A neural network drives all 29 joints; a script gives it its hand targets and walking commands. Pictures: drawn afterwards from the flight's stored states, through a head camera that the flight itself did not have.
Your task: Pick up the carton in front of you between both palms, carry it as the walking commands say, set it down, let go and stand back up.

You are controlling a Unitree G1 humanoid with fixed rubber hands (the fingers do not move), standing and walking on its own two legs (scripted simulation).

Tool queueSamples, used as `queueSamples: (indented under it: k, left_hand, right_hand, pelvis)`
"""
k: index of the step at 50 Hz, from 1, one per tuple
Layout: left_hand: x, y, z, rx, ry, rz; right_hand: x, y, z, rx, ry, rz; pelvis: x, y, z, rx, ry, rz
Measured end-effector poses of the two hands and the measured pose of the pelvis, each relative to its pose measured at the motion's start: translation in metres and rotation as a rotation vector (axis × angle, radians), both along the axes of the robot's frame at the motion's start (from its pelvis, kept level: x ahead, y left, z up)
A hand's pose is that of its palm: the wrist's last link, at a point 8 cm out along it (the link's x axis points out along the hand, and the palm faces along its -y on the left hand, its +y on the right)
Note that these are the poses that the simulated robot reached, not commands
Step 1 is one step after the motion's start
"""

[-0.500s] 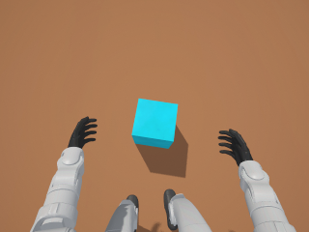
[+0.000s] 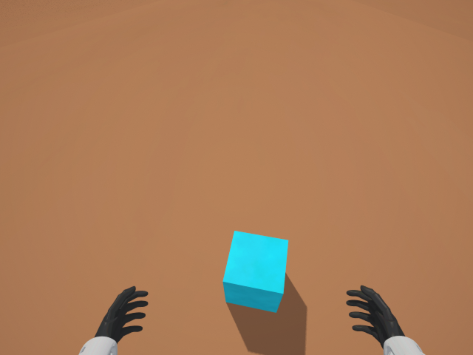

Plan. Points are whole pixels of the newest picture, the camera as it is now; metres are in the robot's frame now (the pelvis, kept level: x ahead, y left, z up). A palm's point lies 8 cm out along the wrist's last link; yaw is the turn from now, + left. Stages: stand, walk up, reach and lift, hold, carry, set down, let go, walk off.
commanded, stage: let go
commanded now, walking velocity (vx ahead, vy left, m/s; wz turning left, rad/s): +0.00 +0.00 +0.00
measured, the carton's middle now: (255, 272) +0.48 -0.04 -0.65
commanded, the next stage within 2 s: stand in 0.32 s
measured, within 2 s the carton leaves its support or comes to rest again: neither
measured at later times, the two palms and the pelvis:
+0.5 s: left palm (89, 354) +0.13 +0.27 -0.08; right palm (419, 342) +0.15 -0.28 -0.08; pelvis +0.00 -0.01 -0.01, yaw +0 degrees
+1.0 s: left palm out of the picture +0.13 +0.27 -0.09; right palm (430, 347) +0.15 -0.31 -0.09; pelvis +0.01 -0.02 +0.00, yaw +1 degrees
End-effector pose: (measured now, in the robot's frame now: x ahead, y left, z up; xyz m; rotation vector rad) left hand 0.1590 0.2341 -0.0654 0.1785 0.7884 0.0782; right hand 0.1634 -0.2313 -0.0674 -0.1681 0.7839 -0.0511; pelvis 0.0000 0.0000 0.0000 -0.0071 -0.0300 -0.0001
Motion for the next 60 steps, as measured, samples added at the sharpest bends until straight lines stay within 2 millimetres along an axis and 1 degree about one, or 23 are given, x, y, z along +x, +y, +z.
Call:
queueSamples:
  k: [4,8,17,19,25,27,30,33,39,44,51,60]
  left_hand:
    - [-0.005,0.0,0.001,-0.005,0.006,0.004]
    - [-0.004,-0.003,0.001,-0.008,0.007,0.001]
    - [-0.008,-0.01,-0.006,0.016,0.001,0.008]
    - [-0.011,-0.002,-0.01,0.067,0.019,0.01]
    - [-0.025,0.032,-0.013,0.179,0.086,0.045]
    - [-0.028,0.04,-0.013,0.199,0.105,0.055]
    - [-0.03,0.046,-0.013,0.218,0.124,0.067]
    - [-0.029,0.046,-0.013,0.223,0.135,0.072]
    - [-0.024,0.041,-0.017,0.216,0.149,0.072]
    - [-0.024,0.039,-0.02,0.209,0.162,0.074]
    - [-0.03,0.041,-0.022,0.208,0.189,0.081]
    - [-0.044,0.046,-0.024,0.213,0.232,0.093]
  right_hand:
    - [0.001,0.002,0.0,-0.003,0.004,0.005]
    - [-0.001,0.0,0.001,-0.008,0.012,0.004]
    - [-0.002,-0.016,0.005,-0.07,0.021,-0.03]
    - [-0.002,-0.025,0.001,-0.103,0.012,-0.033]
    - [-0.009,-0.053,-0.012,-0.171,0.047,-0.036]
    - [-0.01,-0.059,-0.016,-0.183,0.067,-0.033]
    - [-0.01,-0.064,-0.02,-0.193,0.088,-0.03]
    - [-0.008,-0.067,-0.023,-0.196,0.103,-0.027]
    - [-0.005,-0.069,-0.026,-0.198,0.123,-0.024]
    - [-0.006,-0.073,-0.027,-0.203,0.14,-0.026]
    - [-0.014,-0.078,-0.028,-0.213,0.172,-0.034]
    - [-0.031,-0.084,-0.03,-0.22,0.219,-0.047]
  pelvis:
    - [-0.002,0.0,0.0,0.001,-0.035,0.004]
    - [-0.003,-0.002,-0.001,0.002,-0.056,0.005]
    - [-0.005,-0.009,-0.004,0.005,-0.059,-0.005]
    - [-0.005,-0.01,-0.005,0.003,-0.031,-0.003]
    - [0.0,-0.013,-0.006,0.003,0.018,0.003]
    - [0.002,-0.014,-0.006,0.003,0.025,0.005]
    - [0.005,-0.015,-0.005,0.003,0.031,0.008]
    - [0.009,-0.017,-0.005,0.004,0.033,0.01]
    - [0.013,-0.019,-0.004,0.004,0.032,0.014]
    - [0.015,-0.021,-0.003,0.004,0.027,0.015]
    - [0.014,-0.022,-0.001,0.004,0.019,0.015]
    - [0.008,-0.022,0.001,0.005,0.007,0.014]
